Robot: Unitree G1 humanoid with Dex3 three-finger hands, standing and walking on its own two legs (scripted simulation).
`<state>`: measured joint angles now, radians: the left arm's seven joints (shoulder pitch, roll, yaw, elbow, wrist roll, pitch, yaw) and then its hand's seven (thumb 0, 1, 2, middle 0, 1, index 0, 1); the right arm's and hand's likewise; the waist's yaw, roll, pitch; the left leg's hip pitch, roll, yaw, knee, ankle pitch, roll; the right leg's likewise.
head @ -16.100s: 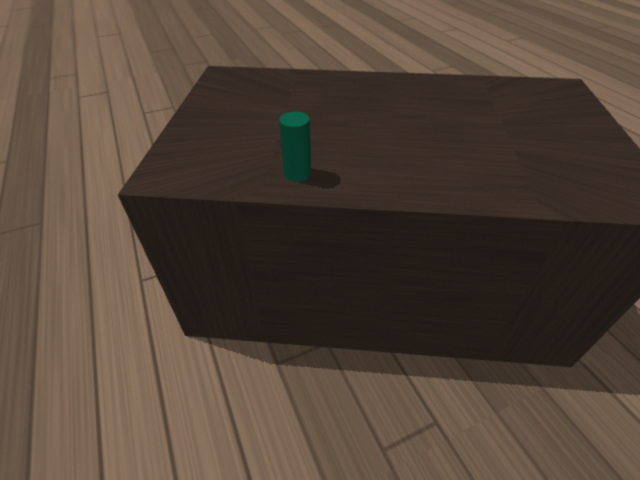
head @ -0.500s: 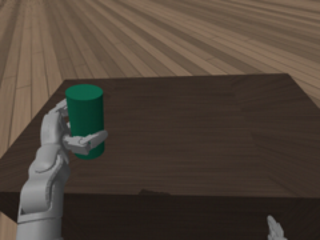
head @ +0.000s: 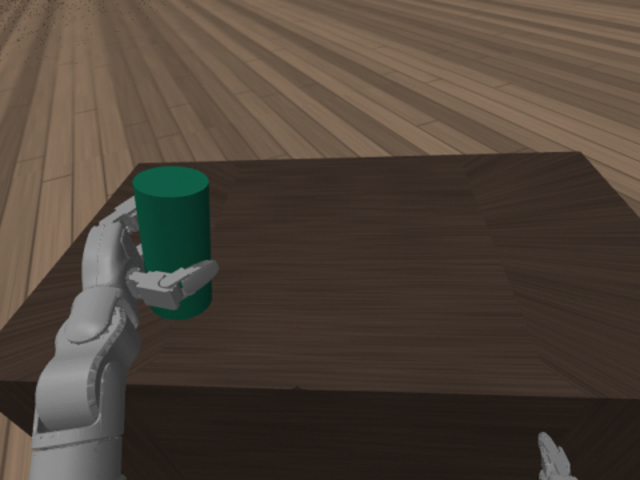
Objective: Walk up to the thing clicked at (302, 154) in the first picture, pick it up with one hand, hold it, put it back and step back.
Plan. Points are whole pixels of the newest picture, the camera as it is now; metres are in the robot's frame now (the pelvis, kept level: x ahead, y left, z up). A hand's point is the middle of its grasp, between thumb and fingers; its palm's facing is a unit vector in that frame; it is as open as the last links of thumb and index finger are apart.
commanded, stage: hold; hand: left
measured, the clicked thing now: (177, 245) +0.33 +0.17 +0.21
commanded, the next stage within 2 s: crouch in 1.84 s
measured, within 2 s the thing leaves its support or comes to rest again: neither
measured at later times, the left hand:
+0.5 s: hand (171, 260) +0.33 +0.17 +0.20, palm faces +0.19 -0.98 +0.00, open 10.4 cm
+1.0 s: hand (172, 252) +0.34 +0.18 +0.20, palm faces +0.20 -0.98 +0.00, open 10.4 cm
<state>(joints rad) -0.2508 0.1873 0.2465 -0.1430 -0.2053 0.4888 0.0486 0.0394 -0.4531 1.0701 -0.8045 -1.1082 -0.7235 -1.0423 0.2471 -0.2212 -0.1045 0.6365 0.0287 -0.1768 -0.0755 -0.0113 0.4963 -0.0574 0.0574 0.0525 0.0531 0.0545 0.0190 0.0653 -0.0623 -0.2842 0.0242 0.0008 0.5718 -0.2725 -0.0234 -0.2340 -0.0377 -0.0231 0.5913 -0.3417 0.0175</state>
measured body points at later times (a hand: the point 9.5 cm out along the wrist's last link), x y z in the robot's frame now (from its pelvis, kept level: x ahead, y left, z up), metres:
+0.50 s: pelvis +0.00 +0.00 +0.00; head -0.03 -0.03 +0.45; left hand +0.31 +0.23 +0.20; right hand +0.16 -0.25 -0.08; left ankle +0.02 +0.14 -0.73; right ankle -0.02 -0.13 -0.73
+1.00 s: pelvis +0.01 +0.00 +0.00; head -0.02 -0.03 +0.45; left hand +0.32 +0.23 +0.20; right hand +0.17 -0.26 -0.08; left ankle +0.02 +0.14 -0.73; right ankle -0.02 -0.13 -0.73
